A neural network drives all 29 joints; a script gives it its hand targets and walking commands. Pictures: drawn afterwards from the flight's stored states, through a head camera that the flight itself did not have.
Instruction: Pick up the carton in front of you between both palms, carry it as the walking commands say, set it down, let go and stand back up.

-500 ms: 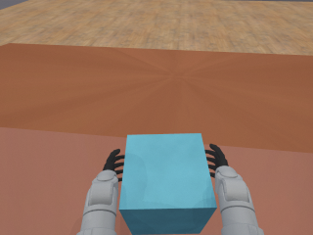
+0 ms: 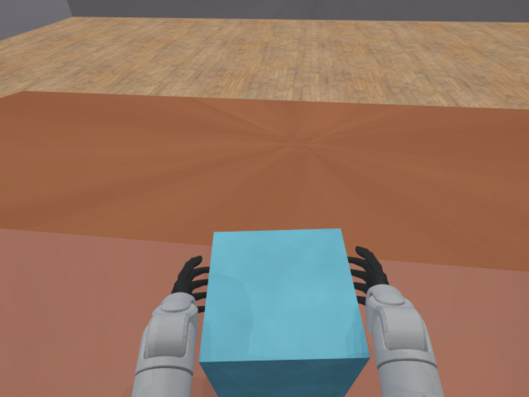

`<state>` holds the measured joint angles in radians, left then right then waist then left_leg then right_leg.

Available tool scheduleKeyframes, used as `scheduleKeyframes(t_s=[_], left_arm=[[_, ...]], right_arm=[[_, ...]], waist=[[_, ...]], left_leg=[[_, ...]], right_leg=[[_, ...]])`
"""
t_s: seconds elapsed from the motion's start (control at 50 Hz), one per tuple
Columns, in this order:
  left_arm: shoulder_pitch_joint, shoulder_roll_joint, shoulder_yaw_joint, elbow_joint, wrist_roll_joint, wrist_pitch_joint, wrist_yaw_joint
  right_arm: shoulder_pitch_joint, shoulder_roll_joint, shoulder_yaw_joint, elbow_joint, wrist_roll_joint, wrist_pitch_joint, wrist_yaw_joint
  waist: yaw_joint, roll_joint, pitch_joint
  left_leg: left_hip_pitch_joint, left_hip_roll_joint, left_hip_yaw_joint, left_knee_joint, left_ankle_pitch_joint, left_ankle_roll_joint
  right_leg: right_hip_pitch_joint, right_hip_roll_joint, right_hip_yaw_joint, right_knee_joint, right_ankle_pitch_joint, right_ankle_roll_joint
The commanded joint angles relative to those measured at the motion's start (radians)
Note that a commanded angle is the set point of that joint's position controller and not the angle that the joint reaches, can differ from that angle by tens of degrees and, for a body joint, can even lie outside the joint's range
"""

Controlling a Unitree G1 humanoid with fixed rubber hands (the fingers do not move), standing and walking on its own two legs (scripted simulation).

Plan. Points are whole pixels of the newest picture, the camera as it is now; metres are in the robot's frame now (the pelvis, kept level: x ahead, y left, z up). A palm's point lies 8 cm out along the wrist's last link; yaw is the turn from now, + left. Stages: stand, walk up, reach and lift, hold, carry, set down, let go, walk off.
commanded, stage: hold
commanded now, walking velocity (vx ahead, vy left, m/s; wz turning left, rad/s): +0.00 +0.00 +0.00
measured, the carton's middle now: (279, 320) +0.29 +0.00 -0.03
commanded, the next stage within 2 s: carry in 0.74 s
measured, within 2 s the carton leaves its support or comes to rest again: neither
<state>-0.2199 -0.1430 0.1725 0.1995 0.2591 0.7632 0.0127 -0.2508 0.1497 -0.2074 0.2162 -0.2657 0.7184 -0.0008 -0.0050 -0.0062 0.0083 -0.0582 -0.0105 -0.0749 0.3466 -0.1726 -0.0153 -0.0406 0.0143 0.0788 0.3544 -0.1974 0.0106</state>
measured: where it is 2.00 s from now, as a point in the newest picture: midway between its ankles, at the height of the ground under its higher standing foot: (289, 356)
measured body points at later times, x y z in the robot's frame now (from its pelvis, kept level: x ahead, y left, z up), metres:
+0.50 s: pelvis -0.01 +0.00 +0.00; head -0.06 +0.01 +0.45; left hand +0.29 +0.15 +0.04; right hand +0.29 -0.15 +0.05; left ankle +0.02 +0.13 -0.75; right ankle +0.01 -0.13 -0.75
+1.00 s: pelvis +0.04 -0.02 -0.01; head +0.00 -0.03 +0.44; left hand +0.34 +0.12 +0.06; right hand +0.33 -0.18 +0.06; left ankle +0.02 +0.12 -0.74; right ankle +0.01 -0.13 -0.75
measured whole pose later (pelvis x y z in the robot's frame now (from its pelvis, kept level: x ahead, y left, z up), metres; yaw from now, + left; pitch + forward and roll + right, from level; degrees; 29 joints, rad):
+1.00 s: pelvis +0.04 -0.02 -0.01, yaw -1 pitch +3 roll +0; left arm -0.20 -0.14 0.12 -0.01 0.16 0.95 0.06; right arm -0.19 0.12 -0.15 -0.05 -0.18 0.92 -0.04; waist 0.00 0.02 -0.16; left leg -0.30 0.04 0.00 0.63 -0.41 -0.01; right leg -0.24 0.00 -0.01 0.52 -0.31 -0.01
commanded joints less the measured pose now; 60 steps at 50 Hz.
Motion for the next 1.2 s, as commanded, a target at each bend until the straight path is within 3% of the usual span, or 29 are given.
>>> scheduleKeyframes(t_s=[0.0, 0.08, 0.32, 0.7, 0.72, 0.76, 0.78, 0.84, 0.88, 0.9, 0.92, 0.94, 0.96, 0.98, 1.0, 1.04, 1.06, 1.1, 1.12, 1.14, 1.16, 1.18], left_arm=[[-0.506, -0.884, -0.513, -0.096, -0.252, -0.036, -0.240], [-0.561, -0.894, -0.495, -0.074, -0.246, -0.036, -0.250], [-0.652, -0.936, -0.499, -0.032, -0.250, -0.046, -0.257], [-0.563, -0.926, -0.511, -0.083, -0.260, -0.038, -0.245], [-0.609, -0.931, -0.529, -0.082, -0.272, -0.033, -0.246], [-0.613, -0.933, -0.557, -0.122, -0.299, -0.027, -0.241], [-0.630, -0.935, -0.578, -0.150, -0.315, -0.023, -0.238], [-0.647, -0.927, -0.657, -0.231, -0.380, 0.011, -0.226], [-0.640, -0.911, -0.712, -0.282, -0.423, 0.056, -0.220], [-0.637, -0.905, -0.734, -0.311, -0.442, 0.083, -0.215], [-0.635, -0.890, -0.743, -0.334, -0.456, 0.113, -0.209], [-0.609, -0.866, -0.740, -0.343, -0.464, 0.145, -0.201], [-0.569, -0.836, -0.732, -0.347, -0.464, 0.177, -0.191], [-0.553, -0.812, -0.725, -0.375, -0.460, 0.204, -0.179], [-0.542, -0.798, -0.729, -0.413, -0.462, 0.233, -0.166], [-0.528, -0.804, -0.748, -0.494, -0.481, 0.283, -0.149], [-0.515, -0.810, -0.759, -0.533, -0.492, 0.303, -0.146], [-0.476, -0.829, -0.776, -0.587, -0.511, 0.341, -0.147], [-0.439, -0.838, -0.779, -0.597, -0.520, 0.361, -0.151], [-0.424, -0.839, -0.783, -0.615, -0.529, 0.380, -0.158], [-0.444, -0.832, -0.794, -0.639, -0.545, 0.403, -0.167], [-0.465, -0.836, -0.807, -0.639, -0.557, 0.417, -0.178]], right_arm=[[-0.377, 0.927, 0.502, 0.005, 0.229, 0.019, 0.237], [-0.443, 0.931, 0.491, 0.023, 0.229, 0.018, 0.250], [-0.529, 0.950, 0.481, 0.070, 0.224, 0.004, 0.264], [-0.449, 0.938, 0.499, 0.014, 0.232, 0.011, 0.256], [-0.484, 0.934, 0.517, 0.012, 0.254, 0.018, 0.254], [-0.477, 0.944, 0.547, -0.020, 0.274, 0.024, 0.246], [-0.493, 0.944, 0.569, -0.055, 0.285, 0.029, 0.239], [-0.481, 0.933, 0.643, -0.141, 0.325, 0.065, 0.212], [-0.454, 0.910, 0.687, -0.209, 0.349, 0.112, 0.192], [-0.462, 0.893, 0.707, -0.252, 0.364, 0.140, 0.183], [-0.469, 0.880, 0.725, -0.286, 0.381, 0.171, 0.177], [-0.483, 0.863, 0.738, -0.313, 0.399, 0.204, 0.175], [-0.480, 0.853, 0.760, -0.325, 0.423, 0.240, 0.173], [-0.506, 0.848, 0.783, -0.353, 0.458, 0.270, 0.175], [-0.510, 0.855, 0.808, -0.366, 0.495, 0.296, 0.177], [-0.472, 0.866, 0.833, -0.407, 0.549, 0.337, 0.175], [-0.440, 0.870, 0.835, -0.429, 0.561, 0.356, 0.173], [-0.389, 0.877, 0.824, -0.477, 0.566, 0.389, 0.168], [-0.348, 0.881, 0.818, -0.487, 0.563, 0.409, 0.164], [-0.301, 0.862, 0.807, -0.502, 0.547, 0.425, 0.158], [-0.259, 0.845, 0.798, -0.499, 0.514, 0.433, 0.151], [-0.274, 0.858, 0.797, -0.515, 0.502, 0.444, 0.145]], waist=[[0.001, -0.001, -0.182], [0.006, -0.001, -0.147], [-0.001, 0.005, -0.197], [0.002, 0.004, -0.222], [0.007, 0.051, -0.234], [0.004, 0.047, -0.230], [0.003, 0.051, -0.207], [-0.003, 0.109, -0.272], [-0.001, 0.130, -0.312], [0.001, 0.115, -0.313], [0.004, 0.050, -0.291], [0.014, -0.107, -0.274], [0.024, -0.241, -0.243], [0.032, -0.260, -0.196], [0.040, -0.205, -0.201], [0.033, -0.143, -0.278], [0.030, -0.149, -0.312], [0.016, -0.130, -0.361], [0.006, -0.083, -0.395], [-0.015, 0.074, -0.431], [-0.024, 0.303, -0.396], [-0.027, 0.271, -0.336]], left_leg=[[0.077, -0.088, 0.011, -0.043, 0.138, 0.007], [0.058, -0.082, 0.015, -0.043, 0.042, 0.013], [0.066, -0.075, 0.016, -0.027, 0.004, 0.010], [0.102, -0.081, 0.011, -0.032, 0.145, 0.004], [-0.018, 0.109, 0.031, 0.046, 0.017, 0.016], [-0.115, 0.110, -0.034, -0.022, -0.439, 0.036], [-0.141, 0.122, -0.056, -0.039, -0.562, 0.044], [-0.105, 0.190, -0.137, -0.068, -0.452, 0.086], [-0.133, 0.210, -0.144, -0.060, -0.452, 0.116], [-0.185, 0.192, -0.106, -0.031, -0.476, 0.106], [-0.254, 0.147, -0.027, 0.051, -0.453, 0.075], [-0.370, 0.084, 0.080, 0.230, -0.382, 0.031], [-0.537, 0.029, 0.165, 0.389, -0.313, 0.000], [-0.644, 0.029, 0.176, 0.367, -0.361, 0.000], [-0.651, 0.044, 0.161, 0.347, -0.365, 0.007], [-0.561, 0.020, 0.200, 0.254, -0.267, 0.011], [-0.485, -0.002, 0.232, 0.192, -0.213, 0.009], [-0.186, -0.017, 0.281, 0.031, -0.065, 0.007], [0.051, 0.021, 0.239, -0.006, -0.033, 0.020], [0.256, 0.190, 0.008, -0.087, -0.187, 0.074], [0.377, 0.408, -0.330, -0.124, -0.169, 0.192], [0.357, 0.466, -0.402, -0.099, -0.046, 0.271]], right_leg=[[0.010, 0.077, -0.004, -0.057, 0.176, 0.007], [-0.028, 0.074, -0.010, -0.060, 0.072, -0.002], [-0.048, 0.072, -0.015, -0.043, 0.020, -0.007], [-0.001, 0.080, -0.012, -0.045, 0.164, 0.000], [-0.121, -0.105, -0.011, 0.041, 0.044, -0.012], [-0.208, -0.068, 0.011, 0.028, -0.376, -0.016], [-0.266, -0.055, 0.005, 0.041, -0.476, -0.017], [-0.293, -0.015, -0.095, 0.205, -0.225, -0.005], [-0.254, -0.001, -0.146, 0.157, -0.204, -0.009], [-0.207, -0.015, -0.131, 0.104, -0.230, -0.018], [-0.158, -0.066, -0.057, 0.029, -0.287, -0.032], [-0.088, -0.185, 0.127, -0.061, -0.376, -0.074], [0.017, -0.293, 0.311, -0.141, -0.356, -0.132], [0.067, -0.346, 0.394, -0.146, -0.203, -0.189], [0.093, -0.346, 0.363, -0.126, -0.074, -0.209], [0.122, -0.300, 0.218, -0.072, 0.076, -0.181], [0.112, -0.267, 0.142, -0.046, 0.113, -0.159], [-0.045, -0.202, -0.011, 0.041, 0.065, -0.113], [-0.212, -0.170, -0.075, 0.135, 0.032, -0.084], [-0.409, -0.117, -0.166, 0.350, -0.067, -0.042], [-0.690, -0.041, -0.224, 0.535, -0.247, -0.013], [-0.796, -0.067, -0.159, 0.599, -0.351, -0.032]])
